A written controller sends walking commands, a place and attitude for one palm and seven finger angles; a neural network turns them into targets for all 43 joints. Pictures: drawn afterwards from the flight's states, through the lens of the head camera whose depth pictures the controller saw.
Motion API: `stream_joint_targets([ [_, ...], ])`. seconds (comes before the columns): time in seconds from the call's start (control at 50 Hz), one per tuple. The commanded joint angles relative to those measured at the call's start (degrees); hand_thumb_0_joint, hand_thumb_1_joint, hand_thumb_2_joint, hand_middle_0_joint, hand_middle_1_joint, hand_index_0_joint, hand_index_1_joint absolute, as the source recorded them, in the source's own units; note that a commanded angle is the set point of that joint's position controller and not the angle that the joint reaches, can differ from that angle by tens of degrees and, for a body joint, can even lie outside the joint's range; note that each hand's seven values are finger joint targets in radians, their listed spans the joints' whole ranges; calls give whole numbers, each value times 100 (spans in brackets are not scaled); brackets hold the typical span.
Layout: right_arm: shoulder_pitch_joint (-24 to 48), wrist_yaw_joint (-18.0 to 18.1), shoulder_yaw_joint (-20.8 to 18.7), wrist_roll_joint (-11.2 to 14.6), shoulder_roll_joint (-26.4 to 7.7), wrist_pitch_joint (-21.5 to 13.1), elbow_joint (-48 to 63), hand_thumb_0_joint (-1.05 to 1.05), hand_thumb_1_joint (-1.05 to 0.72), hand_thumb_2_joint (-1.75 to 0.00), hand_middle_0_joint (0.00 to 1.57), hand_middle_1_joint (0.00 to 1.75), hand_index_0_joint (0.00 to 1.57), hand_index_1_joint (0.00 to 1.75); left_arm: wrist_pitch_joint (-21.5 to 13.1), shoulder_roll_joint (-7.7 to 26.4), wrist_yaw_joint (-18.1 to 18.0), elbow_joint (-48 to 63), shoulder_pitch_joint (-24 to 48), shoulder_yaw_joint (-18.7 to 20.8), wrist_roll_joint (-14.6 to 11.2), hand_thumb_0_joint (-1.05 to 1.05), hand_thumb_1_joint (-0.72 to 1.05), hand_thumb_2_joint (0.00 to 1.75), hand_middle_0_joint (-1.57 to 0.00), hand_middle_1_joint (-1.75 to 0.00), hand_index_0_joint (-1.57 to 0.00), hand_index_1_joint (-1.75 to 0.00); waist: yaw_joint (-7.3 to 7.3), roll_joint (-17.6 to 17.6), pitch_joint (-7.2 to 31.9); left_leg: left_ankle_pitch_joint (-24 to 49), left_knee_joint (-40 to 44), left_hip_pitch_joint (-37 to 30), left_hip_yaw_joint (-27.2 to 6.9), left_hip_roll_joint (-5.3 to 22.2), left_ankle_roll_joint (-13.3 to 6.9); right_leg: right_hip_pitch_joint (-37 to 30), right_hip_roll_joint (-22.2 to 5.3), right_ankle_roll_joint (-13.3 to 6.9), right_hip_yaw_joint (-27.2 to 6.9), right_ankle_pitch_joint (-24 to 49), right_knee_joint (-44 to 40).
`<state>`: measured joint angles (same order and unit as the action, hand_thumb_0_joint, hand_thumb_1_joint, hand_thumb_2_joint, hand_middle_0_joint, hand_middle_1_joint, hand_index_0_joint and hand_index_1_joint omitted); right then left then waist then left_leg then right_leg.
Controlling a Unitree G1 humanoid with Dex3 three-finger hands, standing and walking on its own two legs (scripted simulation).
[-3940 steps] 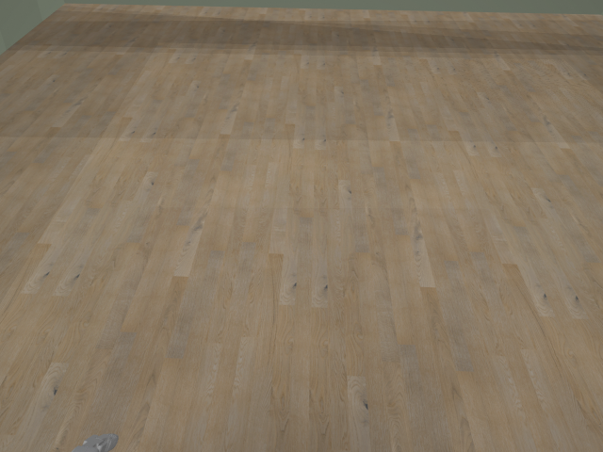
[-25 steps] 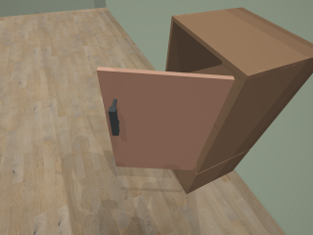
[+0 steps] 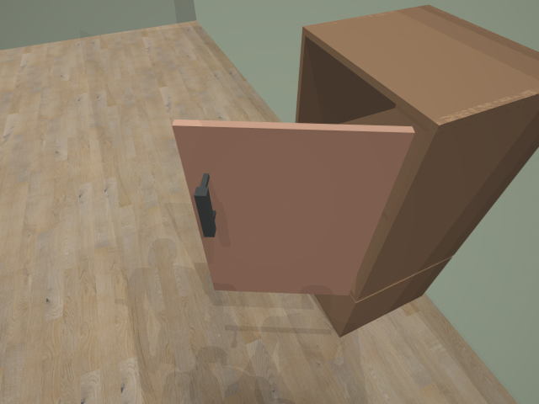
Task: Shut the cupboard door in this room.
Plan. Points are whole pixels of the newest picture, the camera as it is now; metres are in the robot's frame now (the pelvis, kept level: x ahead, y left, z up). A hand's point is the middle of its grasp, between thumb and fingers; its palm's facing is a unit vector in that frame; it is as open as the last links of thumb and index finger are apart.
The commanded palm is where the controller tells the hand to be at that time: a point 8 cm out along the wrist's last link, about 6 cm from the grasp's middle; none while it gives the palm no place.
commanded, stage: look again from close up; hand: left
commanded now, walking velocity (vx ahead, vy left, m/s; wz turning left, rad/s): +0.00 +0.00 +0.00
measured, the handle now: (207, 205) +0.47 +0.15 -0.01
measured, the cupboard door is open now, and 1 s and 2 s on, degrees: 63 63 63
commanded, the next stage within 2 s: raise the hand and make a fist in 0.34 s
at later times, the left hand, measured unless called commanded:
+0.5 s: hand out of the picture +0.07 +0.15 -0.15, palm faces +0.11 -0.97 -0.23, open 7.3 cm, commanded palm +0.11 +0.18 -0.07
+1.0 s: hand out of the picture +0.13 +0.14 -0.05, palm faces +0.06 -1.00 -0.04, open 5.5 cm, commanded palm +0.12 +0.19 -0.05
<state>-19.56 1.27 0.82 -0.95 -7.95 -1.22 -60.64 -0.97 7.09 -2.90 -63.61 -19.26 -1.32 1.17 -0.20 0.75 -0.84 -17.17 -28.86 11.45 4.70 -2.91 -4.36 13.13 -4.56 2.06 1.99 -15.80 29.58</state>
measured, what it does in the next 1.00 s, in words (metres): lowers itself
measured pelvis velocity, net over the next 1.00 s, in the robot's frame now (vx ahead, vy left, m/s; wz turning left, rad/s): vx -0.06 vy -0.07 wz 0.03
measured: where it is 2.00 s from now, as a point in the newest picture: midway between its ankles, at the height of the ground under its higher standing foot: outside the picture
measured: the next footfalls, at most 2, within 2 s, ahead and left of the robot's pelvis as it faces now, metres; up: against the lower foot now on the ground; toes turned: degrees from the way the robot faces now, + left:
none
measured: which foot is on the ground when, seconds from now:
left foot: down 0.00-1.00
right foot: down 0.00-1.00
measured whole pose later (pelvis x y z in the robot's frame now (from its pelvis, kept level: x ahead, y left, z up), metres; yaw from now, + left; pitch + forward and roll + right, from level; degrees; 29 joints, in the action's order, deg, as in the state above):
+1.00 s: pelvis -0.06 -0.07 -0.11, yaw +2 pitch +13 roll -2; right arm -9.0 3.9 -1.0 1.5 -14.2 -16.4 -29.2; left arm -29.6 13.4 19.6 -1.8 -23.7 10.5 -18.0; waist 3.1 -0.1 6.7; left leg -31.2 -73.5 55.1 -3.2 1.7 1.5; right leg 54.2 -1.1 -3.6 7.7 -30.0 71.3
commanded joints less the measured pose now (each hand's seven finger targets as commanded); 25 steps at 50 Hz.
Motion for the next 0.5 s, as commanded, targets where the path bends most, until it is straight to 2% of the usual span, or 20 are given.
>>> stream_joint_targets([
  [0.0, -266, 53, -85, 31, -610, -144, 272, 0, -90, -90, 20, 30, 20, 30, -63, 466, 16, 195, -272, 90, -23, 0, 90, 90, -20, -30, -20, -30, -10, -50, -355, 1424, 795, 297, -930, 876, 171, -40, -67, -410, -239, 533, -252],
  [0.04, -182, 40, -83, 37, -645, -128, 245, 0, -90, -90, 20, 30, 20, 30, -56, 529, 24, 218, -222, 97, -32, 0, 90, 90, -20, -30, -20, -30, -4, -187, -458, 1133, 853, 280, -877, 844, 161, 0, -95, -397, -313, 561, -344],
  [0.08, -141, 32, -78, 33, -658, -124, 222, 0, -90, -90, 20, 30, 20, 30, -41, 584, 35, 240, -161, 118, -28, 0, 90, 90, -20, -30, -20, -30, -4, -49, -512, 1018, 930, 263, -833, 828, 152, 0, -93, -396, -326, 562, -376],
  [0.1, -126, 27, -78, 30, -682, -121, 204, 0, -90, -90, 20, 30, 20, 30, -35, 620, 38, 265, -127, 123, -35, 0, 90, 90, -20, -30, -20, -30, 0, -140, -497, 955, 956, 272, -830, 830, 156, -42, -93, -390, -334, 563, -381],
  [0.16, -35, 27, -64, 30, -715, -126, 143, 0, -90, -90, 20, 30, 20, 30, -46, 674, 43, 285, -100, 130, -44, 0, 90, 90, -20, -30, -20, -30, 23, -246, -403, 1113, 941, 108, -753, 823, 160, -101, -139, -393, -416, 814, -438],
  [0.28, 33, 32, -59, 28, -699, -129, 13, 0, -90, -90, 20, 30, 20, 30, -71, 778, 44, 313, 6, 155, -51, 0, 90, 90, -20, -30, -20, -30, 27, -239, -160, 1435, 851, -148, -627, 830, 194, -295, -188, -418, -449, 1370, -475],
  [0.4, 115, 37, -64, 34, -655, -86, -135, 0, -90, -90, 20, 30, 20, 30, -71, 801, 43, 277, 75, 152, -55, 0, 90, 90, -20, -30, -20, -30, 32, -151, -262, 1238, 867, -129, -560, 832, 252, -310, -222, -440, -502, 1461, -618],
  [0.42, 536, -2, -137, 85, -879, -86, 219, 0, -90, -90, 20, 30, 20, 30, -144, 953, -171, 64, -364, 201, -1, 0, 90, 90, -20, -30, -20, -30, 209, -1215, -370, 1620, -269, 356, -443, 1022, 402, -321, -489, -275, -662, 3652, -539],
  [0.44, -41, 655, -495, 43, -2135, -1227, 1744, 0, -90, -90, 20, 30, 20, 30, -1885, 4511, -172, 9342, 4906, 2758, -716, 0, 90, 90, -20, -30, -20, -30, -645, -66, 1946, 3251, -658, -1830, -403, 774, 277, -267, 77, -274, -383, 3172, 582],
  [0.46, 586, 631, -149, 383, -1342, -1608, 1753, 0, -90, -90, 20, 30, 20, 30, -1289, 1269, -197, 7123, 552, 300, -739, 0, 90, 90, -22, -32, -22, -32, -128, 2292, 2786, 3819, -269, -1929, -627, 566, 329, 298, 441, -305, 92, 1561, 1162],
  [0.48, 788, 450, -182, 247, -1105, -1836, 1964, 0, -90, -90, 20, 30, 20, 30, -512, 34, -196, 7058, -819, 32, -1177, 0, 90, 90, -24, -34, -24, -34, 117, 2122, 2346, 4745, 68, -1405, -607, 612, 557, 311, 438, -334, 370, 497, 997],
])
